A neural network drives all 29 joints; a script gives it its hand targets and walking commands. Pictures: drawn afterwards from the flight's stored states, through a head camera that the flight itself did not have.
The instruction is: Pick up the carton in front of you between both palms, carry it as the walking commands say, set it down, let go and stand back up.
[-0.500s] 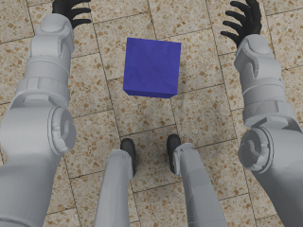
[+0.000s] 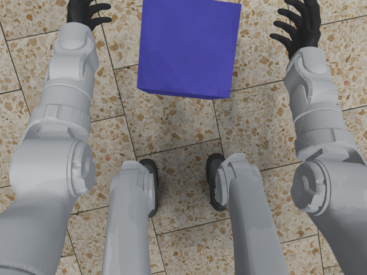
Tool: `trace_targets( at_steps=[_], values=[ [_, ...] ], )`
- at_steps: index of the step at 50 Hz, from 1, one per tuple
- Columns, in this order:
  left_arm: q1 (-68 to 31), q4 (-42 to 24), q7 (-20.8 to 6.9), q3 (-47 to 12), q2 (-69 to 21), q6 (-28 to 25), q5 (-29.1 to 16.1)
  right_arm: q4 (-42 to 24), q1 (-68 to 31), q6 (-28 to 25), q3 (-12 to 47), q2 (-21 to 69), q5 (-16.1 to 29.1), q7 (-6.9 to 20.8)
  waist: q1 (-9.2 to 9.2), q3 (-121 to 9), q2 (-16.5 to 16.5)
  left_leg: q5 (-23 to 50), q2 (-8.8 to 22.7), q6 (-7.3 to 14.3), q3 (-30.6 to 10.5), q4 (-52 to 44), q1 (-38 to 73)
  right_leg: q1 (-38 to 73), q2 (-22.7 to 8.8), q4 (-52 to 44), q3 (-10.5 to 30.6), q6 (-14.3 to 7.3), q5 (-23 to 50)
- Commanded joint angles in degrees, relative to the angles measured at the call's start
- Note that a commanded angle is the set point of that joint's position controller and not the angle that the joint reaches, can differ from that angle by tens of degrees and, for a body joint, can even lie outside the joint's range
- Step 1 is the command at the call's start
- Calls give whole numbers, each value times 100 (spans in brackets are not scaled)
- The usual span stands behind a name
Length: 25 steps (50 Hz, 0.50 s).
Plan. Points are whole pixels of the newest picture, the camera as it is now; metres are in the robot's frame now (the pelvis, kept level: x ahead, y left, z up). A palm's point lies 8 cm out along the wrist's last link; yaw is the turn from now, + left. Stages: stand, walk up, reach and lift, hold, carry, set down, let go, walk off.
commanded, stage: reach and lift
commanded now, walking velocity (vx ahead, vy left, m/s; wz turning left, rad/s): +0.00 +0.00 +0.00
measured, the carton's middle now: (184, 58) +0.53 -0.01 -0.38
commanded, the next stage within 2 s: none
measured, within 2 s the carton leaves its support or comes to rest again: leaves its support in 1.30 s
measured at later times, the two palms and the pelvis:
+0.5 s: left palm (110, 47) +0.54 +0.17 -0.32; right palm (259, 60) +0.50 -0.20 -0.32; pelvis -0.03 +0.00 -0.13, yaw +0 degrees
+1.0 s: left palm (123, 46) +0.54 +0.14 -0.31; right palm (249, 57) +0.51 -0.17 -0.31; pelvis -0.04 +0.00 -0.13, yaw +0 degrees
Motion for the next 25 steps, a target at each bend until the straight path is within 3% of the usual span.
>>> trace_targets(
  at_steps=[1,6,11,17,25],
  values=[
    [-2048,-743,112,-402,865,-59,-490,-658,-1537,-36,365,-963,456,-152,-191,-7094,613,2859,-279,-115,243,253,4320,3014,277,137,-530,246,2757],
    [-2834,-445,155,-723,1118,151,-852,-420,-2279,190,593,-1226,796,-280,-244,-6674,683,1615,-176,-115,305,680,3925,2730,148,598,-564,157,1692],
    [-3218,406,84,-840,1136,151,-904,357,-2808,182,570,-1237,698,-243,-251,-5480,521,742,-53,-79,232,1012,3052,2320,40,989,-499,143,998],
    [-3469,958,31,-863,1313,-67,-902,961,-3276,-24,612,-1286,625,-172,-146,-4719,358,830,9,-73,141,1510,2445,2219,19,1533,-380,150,1114],
    [-3922,400,120,-1175,1341,-289,-1211,744,-3675,-261,965,-1492,965,-235,-135,-5393,531,1786,-13,-115,164,2088,2962,2519,66,2070,-381,110,2058]
  ],
)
